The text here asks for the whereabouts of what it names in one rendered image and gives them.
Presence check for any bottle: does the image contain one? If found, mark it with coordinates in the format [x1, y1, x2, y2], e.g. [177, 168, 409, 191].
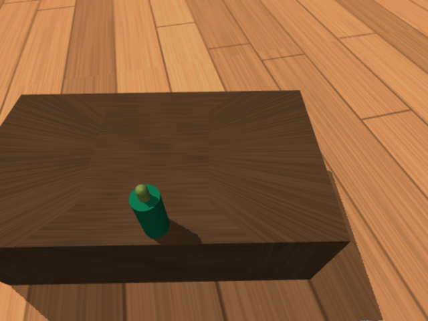
[129, 184, 170, 238]

